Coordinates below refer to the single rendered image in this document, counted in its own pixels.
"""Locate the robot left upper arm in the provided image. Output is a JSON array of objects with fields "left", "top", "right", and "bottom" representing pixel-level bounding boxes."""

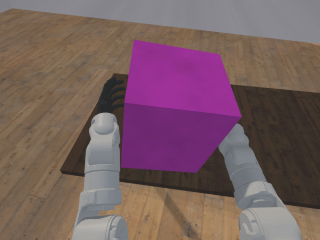
[{"left": 72, "top": 214, "right": 129, "bottom": 240}]

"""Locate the robot right upper arm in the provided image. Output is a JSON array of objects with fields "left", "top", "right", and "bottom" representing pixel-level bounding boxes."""
[{"left": 238, "top": 207, "right": 302, "bottom": 240}]

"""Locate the carton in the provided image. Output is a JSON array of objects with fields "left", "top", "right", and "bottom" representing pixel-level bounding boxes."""
[{"left": 121, "top": 39, "right": 242, "bottom": 173}]

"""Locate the table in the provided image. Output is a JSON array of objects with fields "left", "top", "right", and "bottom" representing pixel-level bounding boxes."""
[{"left": 60, "top": 73, "right": 320, "bottom": 210}]

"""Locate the right robot forearm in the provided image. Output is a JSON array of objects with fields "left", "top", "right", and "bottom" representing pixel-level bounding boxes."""
[{"left": 218, "top": 123, "right": 303, "bottom": 240}]

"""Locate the left robot forearm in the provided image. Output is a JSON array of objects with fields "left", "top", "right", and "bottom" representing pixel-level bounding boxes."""
[{"left": 71, "top": 112, "right": 122, "bottom": 240}]

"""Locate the left robot hand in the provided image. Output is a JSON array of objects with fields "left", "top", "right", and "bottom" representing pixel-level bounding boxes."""
[{"left": 96, "top": 76, "right": 125, "bottom": 115}]

